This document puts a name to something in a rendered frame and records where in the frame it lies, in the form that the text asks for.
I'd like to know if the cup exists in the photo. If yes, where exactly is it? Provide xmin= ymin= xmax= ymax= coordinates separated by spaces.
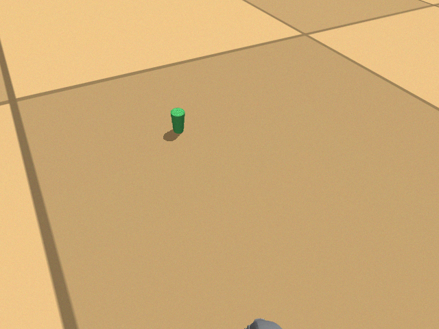
xmin=171 ymin=108 xmax=185 ymax=134

